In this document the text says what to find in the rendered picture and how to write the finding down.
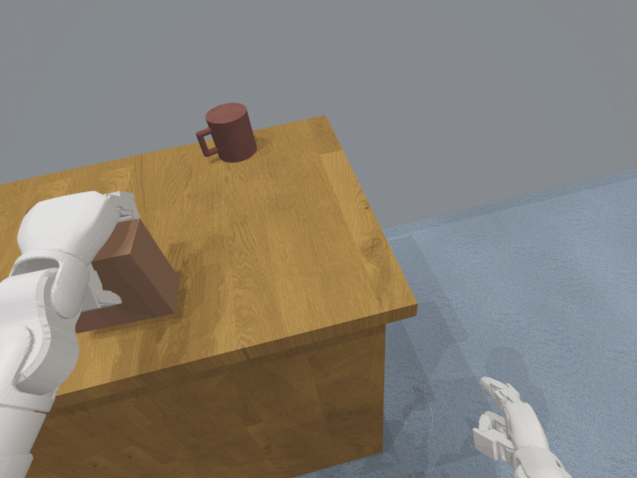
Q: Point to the left robot hand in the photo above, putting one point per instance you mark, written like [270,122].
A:
[78,224]

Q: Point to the sponge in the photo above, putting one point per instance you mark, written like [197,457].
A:
[131,265]

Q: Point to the robot right forearm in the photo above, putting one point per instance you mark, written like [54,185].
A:
[537,462]

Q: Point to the robot left forearm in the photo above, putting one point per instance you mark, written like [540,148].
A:
[40,303]

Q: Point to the table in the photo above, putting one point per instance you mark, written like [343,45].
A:
[273,364]

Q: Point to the right robot hand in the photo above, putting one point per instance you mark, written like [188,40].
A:
[499,438]

